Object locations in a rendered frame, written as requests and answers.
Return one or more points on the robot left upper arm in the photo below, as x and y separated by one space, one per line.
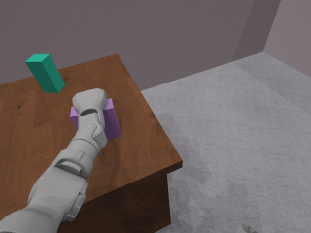
59 197

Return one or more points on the robot right hand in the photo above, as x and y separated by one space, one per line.
249 228

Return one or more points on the sponge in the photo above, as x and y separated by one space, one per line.
112 129

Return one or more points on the robot left hand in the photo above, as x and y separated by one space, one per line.
90 98

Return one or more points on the left robot forearm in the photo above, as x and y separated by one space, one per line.
79 156

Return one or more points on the table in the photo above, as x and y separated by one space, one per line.
127 188

